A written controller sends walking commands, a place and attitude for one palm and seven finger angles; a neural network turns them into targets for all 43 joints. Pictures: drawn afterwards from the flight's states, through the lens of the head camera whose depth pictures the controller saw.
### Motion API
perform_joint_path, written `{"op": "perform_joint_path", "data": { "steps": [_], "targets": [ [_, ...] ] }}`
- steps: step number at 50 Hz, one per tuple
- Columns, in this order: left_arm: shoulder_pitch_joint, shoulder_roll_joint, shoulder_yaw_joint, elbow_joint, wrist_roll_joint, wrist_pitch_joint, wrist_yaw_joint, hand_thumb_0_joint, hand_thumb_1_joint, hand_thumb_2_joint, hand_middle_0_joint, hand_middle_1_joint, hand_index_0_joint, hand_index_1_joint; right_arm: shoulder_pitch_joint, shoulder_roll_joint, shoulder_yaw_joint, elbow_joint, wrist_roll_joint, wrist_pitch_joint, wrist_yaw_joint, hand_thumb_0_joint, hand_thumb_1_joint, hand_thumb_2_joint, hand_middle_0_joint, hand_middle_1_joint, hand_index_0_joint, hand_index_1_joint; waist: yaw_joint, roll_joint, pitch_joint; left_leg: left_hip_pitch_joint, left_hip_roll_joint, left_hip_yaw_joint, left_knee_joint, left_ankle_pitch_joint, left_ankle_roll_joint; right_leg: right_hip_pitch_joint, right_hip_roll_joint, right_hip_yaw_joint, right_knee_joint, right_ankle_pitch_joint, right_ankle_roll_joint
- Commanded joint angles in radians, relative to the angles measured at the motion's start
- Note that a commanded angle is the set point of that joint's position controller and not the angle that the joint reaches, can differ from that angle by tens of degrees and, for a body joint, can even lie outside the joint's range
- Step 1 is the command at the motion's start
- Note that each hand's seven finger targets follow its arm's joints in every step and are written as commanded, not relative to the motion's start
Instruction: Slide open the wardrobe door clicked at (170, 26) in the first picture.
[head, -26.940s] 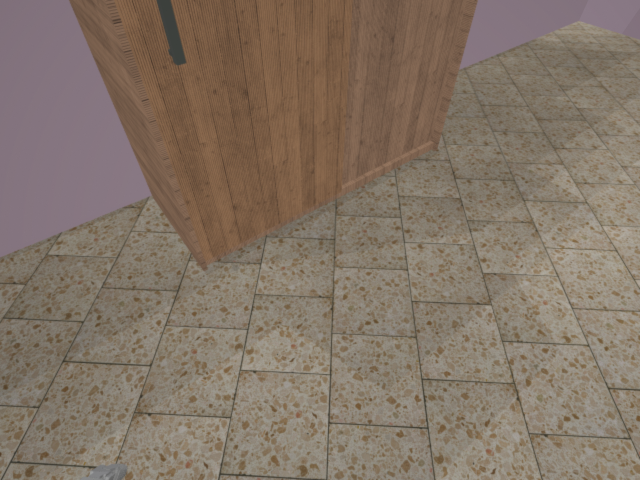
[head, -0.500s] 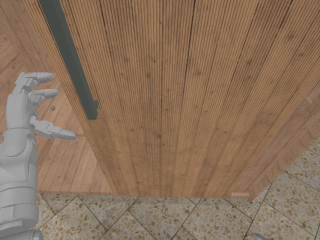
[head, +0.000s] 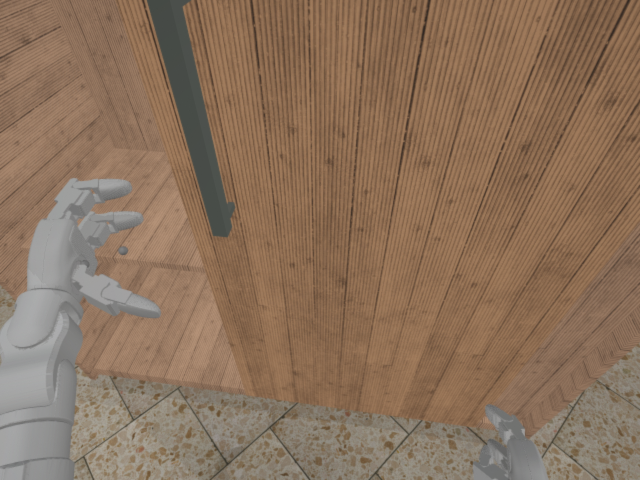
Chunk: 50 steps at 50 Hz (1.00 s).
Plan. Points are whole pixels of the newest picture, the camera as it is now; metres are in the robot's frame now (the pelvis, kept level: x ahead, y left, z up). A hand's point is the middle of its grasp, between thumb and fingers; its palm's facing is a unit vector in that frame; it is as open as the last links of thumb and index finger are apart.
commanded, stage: draw the hand back to the body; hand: left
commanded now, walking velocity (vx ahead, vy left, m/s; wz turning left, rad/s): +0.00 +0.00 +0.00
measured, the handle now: (205, 132) +0.47 +0.21 +0.22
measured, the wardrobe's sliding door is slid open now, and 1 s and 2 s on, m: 0.52 0.52 0.52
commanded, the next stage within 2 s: step back with the hand held close in 1.52 s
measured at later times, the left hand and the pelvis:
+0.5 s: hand (88, 294) +0.24 +0.26 +0.17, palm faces +0.19 -0.97 -0.15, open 14.4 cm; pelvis -0.01 +0.00 +0.00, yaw +0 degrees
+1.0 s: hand (64, 315) +0.21 +0.27 +0.17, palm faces +0.46 -0.82 -0.33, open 10.2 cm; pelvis +0.00 +0.01 +0.01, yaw -2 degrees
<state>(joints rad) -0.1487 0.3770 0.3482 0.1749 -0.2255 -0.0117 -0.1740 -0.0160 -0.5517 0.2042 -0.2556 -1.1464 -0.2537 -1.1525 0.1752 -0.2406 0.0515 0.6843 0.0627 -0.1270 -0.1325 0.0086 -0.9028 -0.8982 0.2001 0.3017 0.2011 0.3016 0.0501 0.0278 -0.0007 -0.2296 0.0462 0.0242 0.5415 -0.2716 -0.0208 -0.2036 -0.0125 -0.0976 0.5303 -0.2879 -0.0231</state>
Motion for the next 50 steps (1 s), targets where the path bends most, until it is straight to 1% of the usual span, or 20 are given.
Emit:
{"op": "perform_joint_path", "data": {
  "steps": [1, 2, 3, 6, 10, 13, 17, 18, 19, 22, 23, 24, 25, 28, 31, 35, 38, 40, 43, 50],
  "targets": [
    [-0.373, 0.337, 0.104, -0.262, -0.112, 0.093, -0.174, 0.0, -0.55, 0.2, -0.25, -1.15, -0.25, -1.15, -0.136, -0.152, -0.04, -0.179, 0.02, -0.069, -0.041, 0.0, -0.9, -0.9, 0.2, 0.3, 0.2, 0.3, -0.016, 0.087, -0.252, 0.125, -0.048, -0.013, -0.092, 0.193, 0.056, 0.126, 0.001, 0.083, -0.112, 0.262, 0.005],
    [-0.356, 0.334, 0.1, -0.251, -0.123, 0.117, -0.21, 0.0, -0.55, 0.2, -0.25, -1.15, -0.25, -1.15, -0.136, -0.15, -0.033, -0.187, 0.021, -0.073, -0.041, 0.0, -0.9, -0.9, 0.2, 0.3, 0.2, 0.3, -0.017, 0.084, -0.227, 0.123, -0.05, -0.018, -0.094, 0.208, 0.056, 0.121, 0.003, 0.076, -0.114, 0.279, 0.005],
    [-0.318, 0.361, 0.145, -0.245, -0.133, 0.126, -0.218, 0.0, -0.55, 0.2, -0.25, -1.15, -0.25, -1.15, -0.131, -0.15, -0.035, -0.193, 0.019, -0.077, -0.038, 0.0, -0.9, -0.9, 0.2, 0.3, 0.2, 0.3, -0.009, 0.061, -0.225, 0.115, -0.047, -0.019, -0.086, 0.224, 0.055, 0.127, 0.001, 0.082, -0.113, 0.298, 0.009],
    [-0.131, 0.333, 0.201, -0.233, -0.164, 0.126, -0.207, 0.0, -0.55, 0.2, -0.25, -1.15, -0.25, -1.15, -0.109, -0.148, -0.041, -0.217, 0.018, -0.087, -0.009, 0.0, -0.9, -0.9, 0.2, 0.3, 0.2, 0.3, 0.014, -0.008, -0.185, 0.075, -0.043, -0.02, -0.089, 0.236, 0.047, 0.129, -0.002, 0.075, -0.103, 0.332, 0.017],
    [-0.036, 0.29, 0.197, -0.274, -0.172, 0.137, -0.189, 0.0, -0.55, 0.2, -0.25, -1.15, -0.25, -1.15, -0.108, -0.15, -0.048, -0.238, 0.025, -0.095, 0.012, 0.0, -0.9, -0.9, 0.2, 0.3, 0.2, 0.3, 0.013, -0.036, -0.139, 0.053, -0.038, -0.007, -0.083, 0.2, 0.043, 0.092, -0.005, 0.083, -0.104, 0.287, 0.026],
    [-0.086, 0.254, 0.14, -0.367, -0.157, 0.138, -0.177, 0.0, -0.55, 0.2, -0.25, -1.15, -0.25, -1.15, -0.121, -0.15, -0.048, -0.241, 0.028, -0.104, 0.007, 0.0, -0.9, -0.9, 0.2, 0.3, 0.2, 0.3, -0.007, 0.005, -0.111, 0.079, -0.035, -0.004, -0.086, 0.165, 0.045, 0.048, 0.007, 0.085, -0.123, 0.194, 0.022],
    [-0.123, 0.279, 0.151, -0.434, -0.148, 0.114, -0.159, 0.0, -0.55, 0.2, -0.25, -1.15, -0.25, -1.15, -0.118, -0.153, -0.043, -0.226, 0.02, -0.125, -0.009, 0.0, -0.9, -0.9, 0.2, 0.3, 0.2, 0.3, -0.011, 0.033, -0.088, 0.09, -0.037, -0.02, -0.112, 0.109, 0.047, 0.024, 0.016, 0.075, -0.151, 0.084, 0.017],
    [-0.13, 0.301, 0.166, -0.442, -0.145, 0.107, -0.155, 0.0, -0.514, 0.218, -0.249, -1.129, -0.249, -1.129, -0.124, -0.156, -0.042, -0.214, 0.017, -0.128, -0.014, 0.0, -0.9, -0.9, 0.2, 0.3, 0.2, 0.3, -0.011, 0.028, -0.085, 0.094, -0.034, -0.022, -0.111, 0.105, 0.049, 0.025, 0.017, 0.08, -0.156, 0.071, 0.016],
    [-0.141, 0.306, 0.168, -0.465, -0.141, 0.101, -0.153, 0.0, -0.477, 0.235, -0.247, -1.107, -0.247, -1.107, -0.128, -0.153, -0.04, -0.214, 0.016, -0.133, -0.016, 0.0, -0.9, -0.9, 0.2, 0.3, 0.2, 0.3, -0.008, 0.064, -0.102, 0.1, -0.036, -0.023, -0.117, 0.097, 0.047, 0.032, 0.013, 0.081, -0.161, 0.055, 0.013],
    [-0.106, 0.268, 0.139, -0.466, -0.142, 0.095, -0.156, 0.0, -0.369, 0.287, -0.244, -1.044, -0.244, -1.044, -0.135, -0.144, -0.033, -0.206, 0.015, -0.145, -0.02, 0.0, -0.9, -0.9, 0.2, 0.3, 0.2, 0.3, -0.008, 0.085, -0.089, 0.105, -0.039, -0.027, -0.136, 0.074, 0.044, 0.036, 0.018, 0.071, -0.17, 0.031, 0.011],
    [-0.081, 0.373, 0.208, -0.556, 0.015, 0.015, 0.064, 0.0, -0.332, 0.305, -0.242, -1.023, -0.242, -1.023, -0.13, -0.12, -0.044, -0.2, -0.037, -0.159, 0.001, 0.0, -0.9, -0.9, 0.2, 0.3, 0.2, 0.3, 0.022, 0.096, 0.014, 0.049, -0.038, -0.009, -0.137, 0.049, 0.027, 0.016, -0.002, 0.099, -0.237, -0.007, 0.006],
    [0.05, 0.195, 0.106, -0.489, 0.032, -0.008, 0.144, 0.0, -0.296, 0.322, -0.241, -1.001, -0.241, -1.001, -0.14, -0.112, -0.039, -0.177, -0.049, -0.164, 0.005, 0.0, -0.9, -0.9, 0.2, 0.3, 0.2, 0.3, 0.001, 0.084, 0.044, 0.053, -0.042, 0.0, -0.149, 0.018, 0.022, 0.006, -0.005, 0.074, -0.243, -0.032, 0.005],
    [0.139, 0.149, 0.082, -0.496, 0.056, -0.029, 0.196, 0.0, -0.26, 0.34, -0.24, -0.98, -0.24, -0.98, -0.123, -0.11, -0.044, -0.168, -0.049, -0.161, 0.012, 0.0, -0.9, -0.9, 0.2, 0.3, 0.2, 0.3, 0.003, 0.036, 0.045, 0.064, -0.036, 0.001, -0.166, 0.001, 0.023, 0.015, 0.002, 0.061, -0.241, -0.04, 0.008],
    [0.18, 0.187, 0.103, -0.568, 0.102, -0.082, 0.274, 0.0, -0.151, 0.393, -0.236, -0.916, -0.236, -0.916, -0.118, -0.124, -0.063, -0.148, -0.058, -0.15, 0.022, 0.0, -0.9, -0.9, 0.2, 0.3, 0.2, 0.3, 0.008, 0.006, -0.047, 0.1, -0.03, 0.017, -0.188, 0.024, 0.034, 0.085, 0.007, 0.063, -0.231, 0.002, 0.009],
    [0.189, 0.152, 0.066, -0.626, 0.132, -0.116, 0.306, 0.0, -0.043, 0.445, -0.232, -0.853, -0.232, -0.853, -0.13, -0.11, -0.065, -0.145, -0.062, -0.145, 0.027, 0.0, -0.9, -0.9, 0.2, 0.3, 0.2, 0.3, 0.007, 0.06, -0.074, 0.136, -0.027, 0.027, -0.206, 0.07, 0.035, 0.111, 0.013, 0.062, -0.224, 0.054, 0.007],
    [0.19, 0.151, 0.061, -0.635, 0.151, -0.132, 0.326, 0.0, 0.102, 0.515, -0.228, -0.767, -0.228, -0.767, -0.139, -0.111, -0.068, -0.132, -0.065, -0.133, 0.026, 0.0, -0.9, -0.9, 0.2, 0.3, 0.2, 0.3, 0.005, 0.033, -0.035, 0.143, -0.024, 0.018, -0.227, 0.089, 0.035, 0.12, 0.02, 0.058, -0.236, 0.067, 0.006],
    [0.223, 0.154, 0.064, -0.666, 0.162, -0.138, 0.335, 0.0, 0.211, 0.567, -0.224, -0.704, -0.224, -0.704, -0.146, -0.108, -0.071, -0.127, -0.068, -0.128, 0.026, 0.0, -0.9, -0.9, 0.2, 0.3, 0.2, 0.3, 0.011, 0.068, -0.057, 0.169, -0.025, 0.018, -0.229, 0.138, 0.034, 0.146, 0.022, 0.057, -0.231, 0.111, 0.003],
    [0.291, 0.135, 0.059, -0.66, 0.157, -0.136, 0.333, 0.0, 0.284, 0.603, -0.221, -0.661, -0.221, -0.661, -0.146, -0.101, -0.069, -0.128, -0.07, -0.122, 0.03, 0.0, -0.9, -0.9, 0.2, 0.3, 0.2, 0.3, 0.016, 0.063, -0.04, 0.162, -0.024, 0.016, -0.234, 0.165, 0.031, 0.156, 0.021, 0.055, -0.228, 0.136, 0.004],
    [0.359, 0.151, 0.091, -0.674, 0.156, -0.136, 0.331, 0.0, 0.393, 0.655, -0.218, -0.598, -0.218, -0.598, -0.146, -0.103, -0.077, -0.132, -0.072, -0.112, 0.034, 0.0, -0.9, -0.9, 0.2, 0.3, 0.2, 0.3, 0.024, 0.019, -0.045, 0.16, -0.021, 0.017, -0.226, 0.209, 0.031, 0.176, 0.023, 0.054, -0.223, 0.179, 0.004],
    [0.453, 0.134, 0.093, -0.721, 0.151, -0.135, 0.323, 0.0, 0.646, 0.777, -0.209, -0.449, -0.209, -0.449, -0.141, -0.094, -0.08, -0.147, -0.071, -0.091, 0.043, 0.0, -0.9, -0.9, 0.2, 0.3, 0.2, 0.3, 0.021, 0.036, -0.016, 0.149, -0.018, 0.027, -0.218, 0.223, 0.029, 0.165, 0.019, 0.056, -0.225, 0.197, 0.009]
  ]
}}
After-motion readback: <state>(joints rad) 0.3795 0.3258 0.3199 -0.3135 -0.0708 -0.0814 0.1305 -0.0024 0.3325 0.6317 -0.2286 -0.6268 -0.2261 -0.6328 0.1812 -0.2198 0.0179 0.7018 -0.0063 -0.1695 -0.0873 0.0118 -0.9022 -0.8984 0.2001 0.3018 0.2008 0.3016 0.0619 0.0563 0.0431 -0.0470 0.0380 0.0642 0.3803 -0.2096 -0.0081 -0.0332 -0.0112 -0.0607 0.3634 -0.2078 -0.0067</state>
